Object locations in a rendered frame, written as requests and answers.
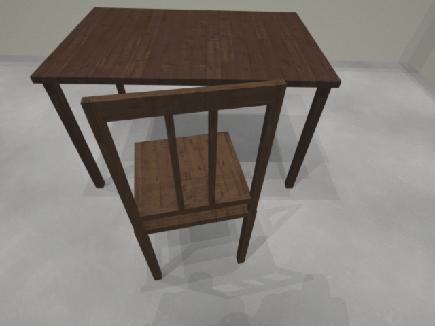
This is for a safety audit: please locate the table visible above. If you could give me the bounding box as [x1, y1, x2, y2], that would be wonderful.
[30, 7, 341, 188]

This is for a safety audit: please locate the chair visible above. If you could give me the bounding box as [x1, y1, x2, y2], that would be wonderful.
[81, 79, 287, 280]

